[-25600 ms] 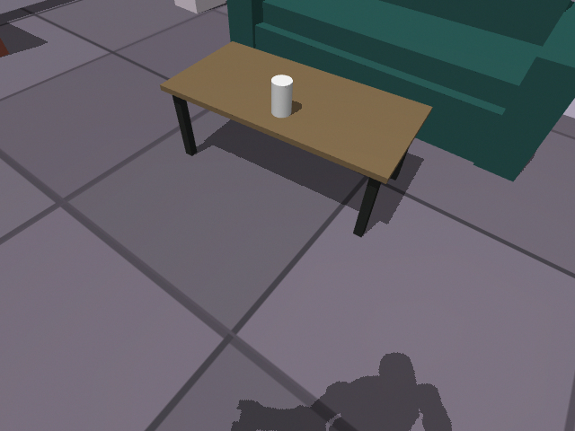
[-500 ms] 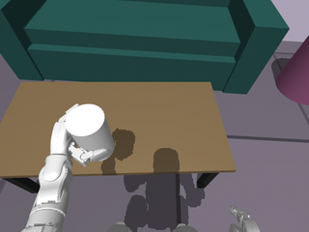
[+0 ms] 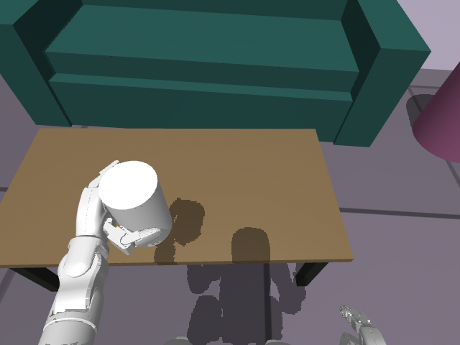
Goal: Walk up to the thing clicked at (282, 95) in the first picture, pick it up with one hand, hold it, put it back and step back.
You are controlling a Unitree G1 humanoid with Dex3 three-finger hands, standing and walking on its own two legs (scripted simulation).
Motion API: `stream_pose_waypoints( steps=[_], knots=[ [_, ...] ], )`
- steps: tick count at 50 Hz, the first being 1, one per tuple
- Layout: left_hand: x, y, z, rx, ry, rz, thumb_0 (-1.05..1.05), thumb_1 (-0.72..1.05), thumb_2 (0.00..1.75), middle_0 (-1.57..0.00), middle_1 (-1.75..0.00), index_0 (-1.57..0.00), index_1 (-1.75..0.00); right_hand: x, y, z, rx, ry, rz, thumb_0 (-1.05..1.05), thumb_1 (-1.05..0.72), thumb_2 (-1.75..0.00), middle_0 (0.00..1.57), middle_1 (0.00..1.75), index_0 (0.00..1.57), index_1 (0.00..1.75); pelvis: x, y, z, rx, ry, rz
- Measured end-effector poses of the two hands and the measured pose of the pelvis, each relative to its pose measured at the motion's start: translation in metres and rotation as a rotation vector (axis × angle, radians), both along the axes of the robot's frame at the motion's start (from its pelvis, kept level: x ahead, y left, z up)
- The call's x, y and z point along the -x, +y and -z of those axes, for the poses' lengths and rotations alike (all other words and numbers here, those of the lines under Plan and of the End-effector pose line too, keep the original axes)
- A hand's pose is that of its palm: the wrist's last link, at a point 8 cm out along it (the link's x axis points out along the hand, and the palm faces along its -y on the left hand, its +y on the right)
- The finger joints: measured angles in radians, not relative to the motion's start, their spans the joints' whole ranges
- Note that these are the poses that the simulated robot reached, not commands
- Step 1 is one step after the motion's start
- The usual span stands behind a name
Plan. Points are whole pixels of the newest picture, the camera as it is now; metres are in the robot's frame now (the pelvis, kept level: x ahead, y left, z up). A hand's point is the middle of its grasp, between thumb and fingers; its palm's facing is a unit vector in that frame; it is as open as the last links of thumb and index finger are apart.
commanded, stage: hold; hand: left
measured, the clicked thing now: (140, 207) +0.33 +0.15 +0.05
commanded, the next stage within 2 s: none
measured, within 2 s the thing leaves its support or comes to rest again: neither
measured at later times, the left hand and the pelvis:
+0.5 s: hand (137, 207) +0.33 +0.16 +0.05, palm faces +0.01 -1.00 +0.00, open 11.5 cm; pelvis +0.00 +0.00 +0.00, yaw +0 degrees
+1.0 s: hand (138, 206) +0.33 +0.15 +0.05, palm faces +0.01 -1.00 +0.00, open 11.5 cm; pelvis +0.00 +0.00 +0.00, yaw +0 degrees
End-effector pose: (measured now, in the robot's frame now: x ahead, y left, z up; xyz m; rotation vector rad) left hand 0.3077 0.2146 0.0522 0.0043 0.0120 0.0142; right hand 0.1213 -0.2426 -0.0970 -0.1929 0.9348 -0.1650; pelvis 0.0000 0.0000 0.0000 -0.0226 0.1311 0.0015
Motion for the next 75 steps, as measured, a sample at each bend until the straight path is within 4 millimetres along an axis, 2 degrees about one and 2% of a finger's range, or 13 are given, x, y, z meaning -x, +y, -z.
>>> stream_pose_waypoints(
  steps=[75],
  knots=[
    [0.0,-0.006,-0.003,-0.005,0.005,0.009,-0.02,-0.59,1.04,-0.63,-1.03,-0.66,-1.03,0.006,-0.003,-0.003,0.002,-0.01,-0.002,0.01,-0.92,-0.91,0.21,0.3,0.2,0.3,0.005,-0.002,-0.003,-0.004,-0.014,0.0]
  ],
)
